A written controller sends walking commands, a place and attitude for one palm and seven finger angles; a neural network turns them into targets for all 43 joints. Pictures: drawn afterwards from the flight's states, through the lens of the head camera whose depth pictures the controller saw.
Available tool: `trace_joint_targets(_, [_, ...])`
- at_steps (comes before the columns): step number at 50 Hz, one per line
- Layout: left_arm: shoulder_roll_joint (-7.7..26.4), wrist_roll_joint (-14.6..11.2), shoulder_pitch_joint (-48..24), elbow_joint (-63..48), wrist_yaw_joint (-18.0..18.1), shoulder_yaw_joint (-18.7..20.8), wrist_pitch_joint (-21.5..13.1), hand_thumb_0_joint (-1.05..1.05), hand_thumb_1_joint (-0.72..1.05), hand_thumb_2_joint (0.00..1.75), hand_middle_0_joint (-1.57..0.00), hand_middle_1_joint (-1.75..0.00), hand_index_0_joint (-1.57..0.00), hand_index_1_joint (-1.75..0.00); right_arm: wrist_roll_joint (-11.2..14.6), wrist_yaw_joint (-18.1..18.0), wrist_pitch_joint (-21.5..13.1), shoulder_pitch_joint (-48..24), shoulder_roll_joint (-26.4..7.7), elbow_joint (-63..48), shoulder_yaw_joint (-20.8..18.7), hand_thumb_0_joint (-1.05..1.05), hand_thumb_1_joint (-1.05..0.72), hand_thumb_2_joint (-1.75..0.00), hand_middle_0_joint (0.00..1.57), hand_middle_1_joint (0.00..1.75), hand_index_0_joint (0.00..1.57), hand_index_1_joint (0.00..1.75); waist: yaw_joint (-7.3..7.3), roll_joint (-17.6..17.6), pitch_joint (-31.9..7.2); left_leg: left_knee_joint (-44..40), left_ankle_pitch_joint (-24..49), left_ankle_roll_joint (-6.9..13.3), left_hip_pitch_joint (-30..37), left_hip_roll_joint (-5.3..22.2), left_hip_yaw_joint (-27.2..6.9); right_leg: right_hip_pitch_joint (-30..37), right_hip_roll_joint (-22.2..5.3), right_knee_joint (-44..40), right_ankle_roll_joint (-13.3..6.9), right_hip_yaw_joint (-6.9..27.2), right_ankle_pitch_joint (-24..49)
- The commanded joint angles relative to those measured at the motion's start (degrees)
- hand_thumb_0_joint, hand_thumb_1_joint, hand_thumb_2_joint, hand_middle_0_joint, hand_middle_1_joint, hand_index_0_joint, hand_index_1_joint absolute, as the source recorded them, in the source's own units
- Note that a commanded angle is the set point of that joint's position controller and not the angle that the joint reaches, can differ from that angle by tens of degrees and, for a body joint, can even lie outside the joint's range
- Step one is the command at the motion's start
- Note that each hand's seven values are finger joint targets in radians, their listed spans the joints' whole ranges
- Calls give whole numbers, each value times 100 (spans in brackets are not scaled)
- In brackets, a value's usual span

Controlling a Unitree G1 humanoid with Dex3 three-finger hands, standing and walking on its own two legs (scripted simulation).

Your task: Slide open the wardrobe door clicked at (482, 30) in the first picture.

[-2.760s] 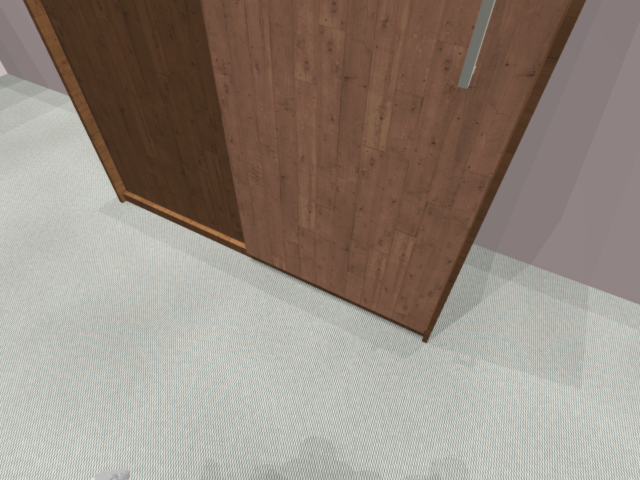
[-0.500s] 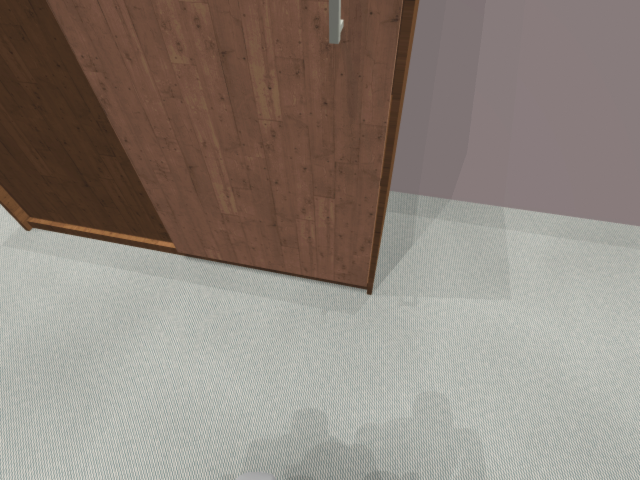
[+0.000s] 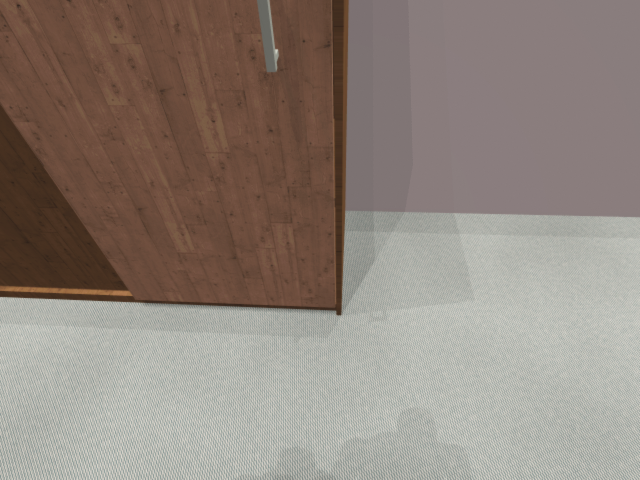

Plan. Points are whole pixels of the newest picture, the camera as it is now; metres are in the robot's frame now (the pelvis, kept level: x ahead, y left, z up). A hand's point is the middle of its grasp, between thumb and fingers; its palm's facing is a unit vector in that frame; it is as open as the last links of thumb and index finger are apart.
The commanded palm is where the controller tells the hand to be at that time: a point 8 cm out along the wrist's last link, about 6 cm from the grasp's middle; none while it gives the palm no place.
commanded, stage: take the last steps up to it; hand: right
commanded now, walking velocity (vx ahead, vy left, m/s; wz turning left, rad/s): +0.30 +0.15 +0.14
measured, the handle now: (266, 1) +0.78 +0.11 +0.27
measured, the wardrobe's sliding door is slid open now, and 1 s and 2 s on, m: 0.00 0.00 0.00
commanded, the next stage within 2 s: come to a stop and stand still in 0.64 s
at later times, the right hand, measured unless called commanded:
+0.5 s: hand (396, 393) +0.30 -0.11 -0.18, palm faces -0.10 +0.97 -0.21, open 7.4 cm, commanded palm none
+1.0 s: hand (365, 362) +0.35 -0.06 -0.17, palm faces +0.00 +0.99 -0.17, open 7.3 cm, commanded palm none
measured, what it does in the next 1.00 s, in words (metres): walks ahead: left foot, then right foot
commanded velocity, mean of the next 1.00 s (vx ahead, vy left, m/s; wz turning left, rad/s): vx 0.08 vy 0.10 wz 0.02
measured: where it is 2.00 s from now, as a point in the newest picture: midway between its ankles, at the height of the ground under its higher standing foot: outside the picture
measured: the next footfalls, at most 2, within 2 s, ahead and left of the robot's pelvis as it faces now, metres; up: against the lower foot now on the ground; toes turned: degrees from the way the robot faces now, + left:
left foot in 0.46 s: +0.29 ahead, +0.20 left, +0.00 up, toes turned +13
right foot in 0.78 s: +0.38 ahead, +0.02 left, +0.00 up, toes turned -7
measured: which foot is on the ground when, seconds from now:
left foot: down 0.00-0.00, up 0.02-0.44, down 0.46-0.82, up 0.84-1.00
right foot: down 0.00-0.46, up 0.48-0.76, down 0.78-1.00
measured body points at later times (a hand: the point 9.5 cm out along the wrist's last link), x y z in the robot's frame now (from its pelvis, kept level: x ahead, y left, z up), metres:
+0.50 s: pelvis +0.17 +0.08 -0.02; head +0.21 +0.08 +0.43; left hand +0.02 +0.28 -0.16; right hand +0.30 -0.16 -0.16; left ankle +0.25 +0.19 -0.73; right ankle +0.00 -0.10 -0.68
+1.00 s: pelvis +0.31 +0.12 +0.01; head +0.34 +0.10 +0.46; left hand +0.39 +0.35 -0.13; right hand +0.35 -0.11 -0.16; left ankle +0.28 +0.26 -0.68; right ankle +0.34 +0.03 -0.73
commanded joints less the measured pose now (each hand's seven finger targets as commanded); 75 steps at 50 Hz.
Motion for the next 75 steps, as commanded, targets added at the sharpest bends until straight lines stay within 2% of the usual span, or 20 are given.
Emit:
trace_joint_targets(1, [1407, 84, 1821, 276, 215, 276, -214, 0, 90, 90, -20, -30, -20, -30, -58, 48, 8, -690, -554, -601, -129, 0, -90, -90, 20, 30, 20, 30, 951, -1825, 485, 2687, -1124, 109, -3096, -10, -64, 1874, -2338, -2277, -839, 2917, -393])
trace_joint_targets(4, [865, 48, 1126, 134, 261, 98, -283, 0, 90, 90, -20, -30, -20, -30, -86, 186, 52, -809, -521, -479, -218, 0, -90, -90, 20, 30, 20, 30, 504, -709, 1116, 3616, -107, 74, -3140, 489, -478, 826, -1996, -2361, -876, 2013, 17])
trace_joint_targets(8, [626, -3, 1112, 194, 296, 35, -409, 0, 90, 90, -20, -30, -20, -30, -59, 256, 143, -512, -316, -307, -234, 0, -90, -90, 20, 30, 20, 30, 260, -897, 833, 3584, 749, -101, -3017, 495, -255, 954, -1422, -2169, -658, 619, 1608])
trace_joint_targets(17, [717, 82, 1489, 466, 239, 144, -363, 0, 90, 90, -20, -30, -20, -30, 16, 313, 76, -1873, -337, -710, -221, 0, -90, -90, 20, 30, 20, 30, 499, -1029, 1146, 1128, 990, 78, -2245, 404, 295, 891, -1435, -1954, -609, 110, 2473])
trace_joint_targets(21, [910, 14, 1117, 429, 193, 203, -312, 0, 90, 90, -20, -30, -20, -30, -5, 234, -98, -24, -790, -133, -373, 0, -90, -90, 20, 30, 20, 30, -452, -605, 23, 124, 1143, 372, 460, -107, 633, 598, -1058, 384, -261, -420, 3794])
trace_joint_targets(22, [634, -52, 1361, 422, 118, 159, -306, 0, 90, 90, -20, -30, -20, -30, -42, 144, -167, 721, -1359, 70, -511, 0, -90, -90, 20, 30, 20, 30, -723, 578, -655, -205, 912, 636, 1901, 824, -471, -593, -642, 2096, -109, -609, 2165])
trace_joint_targets(23, [145, -132, 1433, 183, 131, 54, -302, 0, 90, 90, -20, -30, -20, -30, -1, 65, -170, 962, -1838, 139, -596, 0, -90, -90, 20, 30, 20, 30, -593, 1585, -1092, -793, 1369, 1182, 2407, 2269, -2785, -1769, 169, 3949, -13, -269, -1479])
trace_joint_targets(24, [230, -166, 1112, 84, 124, 45, -235, 0, 90, 90, -20, -30, -20, -30, 67, 16, -147, 574, -1859, 13, -579, 0, -90, -90, 20, 30, 20, 30, -569, 1423, -1105, -1358, 130, 1342, 1600, 2348, -2976, -1847, -85, 4612, -181, 433, -1389])
trace_joint_targets(27, [217, 1, 671, 5, 67, 108, -133, 0, 90, 90, -20, -30, -20, -30, 22, -82, -143, -1022, -945, -421, -291, 0, -90, -90, 20, 30, 20, 30, 124, 170, 228, -1651, -300, 1114, -632, 1749, -1549, -1596, -582, 4253, -140, 443, -358])
trace_joint_targets(29, [57, 28, 1008, 69, 66, 49, -4, 0, 90, 90, -20, -30, -20, -30, -3, -99, -188, -1284, -714, -500, -182, 0, -90, -90, 20, 30, 20, 30, 430, 344, 260, -1690, 510, 988, -1169, 1430, -732, -1136, -548, 3496, -41, 274, -232])
trace_joint_targets(38, [147, 23, 891, -93, 77, -39, -168, 0, 90, 90, -20, -30, -20, -30, 74, -54, -91, -923, -659, -453, -164, 0, -90, -90, 20, 30, 20, 30, 514, -135, 187, -343, 1727, 789, -893, 854, -253, 519, -171, -351, 75, -264, 1194])
trace_joint_targets(41, [901, 20, 834, -104, 287, 4, -161, 0, 90, 90, -20, -30, -20, -30, 69, -111, 63, -574, -470, -540, -108, 0, -90, -90, 20, 30, 20, 30, 424, -2109, 141, 1984, -1271, -98, -1573, 47, 16, 857, -2183, -1349, -1076, 2048, 5329])
trace_joint_targets(45, [859, -30, 25, -300, 350, 44, -81, 0, 90, 90, -20, -30, -20, -30, 53, -164, 183, -639, -537, -564, -168, 0, -90, -90, 20, 30, 20, 30, 212, -1026, 205, 2377, -874, -155, -1729, 279, -339, 1023, -1721, -941, -1146, 962, 6475])
trace_joint_targets(51, [975, -1, -374, -509, 247, 271, 95, 0, 90, 90, -20, -30, -20, -30, 42, -165, 296, -731, -452, -763, -299, 0, -90, -90, 20, 30, 20, 30, 210, -976, -391, 2608, -526, -178, -1653, 161, -263, 1067, -1476, -805, -984, 306, 5389])
trace_joint_targets(56, [968, -7, -833, -614, 124, 335, 192, 0, 90, 90, -20, -30, -20, -30, 7, -139, 200, -126, -488, -642, -285, 0, -90, -90, 20, 30, 20, 30, -114, -1039, -387, 377, 949, -142, -348, 199, 138, 148, -1081, -286, -532, 142, 2621])
trace_joint_targets(57, [765, -38, -676, -603, 80, 314, 199, 0, 90, 90, -20, -30, -20, -30, -45, -151, 130, -30, -734, -647, -291, 0, -90, -90, 20, 30, 20, 30, -143, -316, -325, -360, 1716, -132, -151, 422, -102, -44, -677, 231, -235, -37, 1599])
trace_joint_targets(58, [317, -58, -409, -678, 42, 244, 206, 0, 90, 90, -20, -30, -20, -30, -107, -203, 58, -192, -1243, -704, -347, 0, -90, -90, 20, 30, 20, 30, -45, 1254, -126, -825, 3029, 209, 21, 1590, -1577, -967, 108, 1192, 103, -323, -493])
trace_joint_targets(59, [315, -74, -454, -760, 40, 234, 301, 0, 90, 90, -20, -30, -20, -30, -59, -180, 74, -195, -1479, -796, -338, 0, -90, -90, 20, 30, 20, 30, -136, 1276, -60, -1047, 3276, 768, -532, 2340, -2031, -975, 318, 2023, 68, 252, -1516])
trace_joint_targets(63, [673, 41, -500, -670, -24, 291, 463, 0, 90, 90, -20, -30, -20, -30, -47, -276, 104, -914, -1348, -906, -366, 0, -90, -90, 20, 30, 20, 30, 61, 1000, 480, -1354, 1013, 828, -1119, 2059, -1882, -1701, 204, 3816, 122, 902, -298])
trace_joint_targets(75, [398, -64, -362, -666, -78, 74, 258, 0, 90, 90, -20, -30, -20, -30, -102, -210, 98, -470, -1428, -701, -372, 0, -90, -90, 20, 30, 20, 30, -216, 1168, 100, -1370, 899, 818, -469, 1734, -1403, -707, 306, 1031, 193, 219, -472])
